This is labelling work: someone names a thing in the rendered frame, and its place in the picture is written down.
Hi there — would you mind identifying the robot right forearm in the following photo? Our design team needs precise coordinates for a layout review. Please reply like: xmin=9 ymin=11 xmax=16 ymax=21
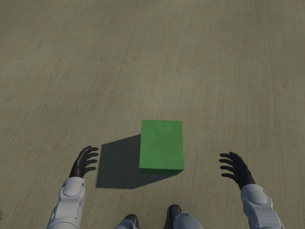
xmin=241 ymin=184 xmax=285 ymax=229

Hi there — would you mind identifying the robot right thigh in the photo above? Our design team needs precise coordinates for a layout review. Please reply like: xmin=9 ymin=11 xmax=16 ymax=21
xmin=173 ymin=216 xmax=204 ymax=229

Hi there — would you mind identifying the robot left forearm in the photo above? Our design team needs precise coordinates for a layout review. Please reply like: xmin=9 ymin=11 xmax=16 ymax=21
xmin=46 ymin=177 xmax=85 ymax=229

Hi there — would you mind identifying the robot right hand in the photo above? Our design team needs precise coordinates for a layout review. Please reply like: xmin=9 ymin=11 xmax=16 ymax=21
xmin=219 ymin=152 xmax=256 ymax=190

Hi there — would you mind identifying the right robot foot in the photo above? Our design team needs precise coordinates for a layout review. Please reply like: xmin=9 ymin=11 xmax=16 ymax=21
xmin=169 ymin=204 xmax=182 ymax=229

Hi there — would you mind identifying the robot left hand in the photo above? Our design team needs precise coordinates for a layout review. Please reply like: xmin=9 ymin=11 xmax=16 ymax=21
xmin=69 ymin=146 xmax=99 ymax=178

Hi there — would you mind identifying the carton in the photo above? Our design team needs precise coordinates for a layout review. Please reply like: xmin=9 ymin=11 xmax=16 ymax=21
xmin=139 ymin=120 xmax=184 ymax=175

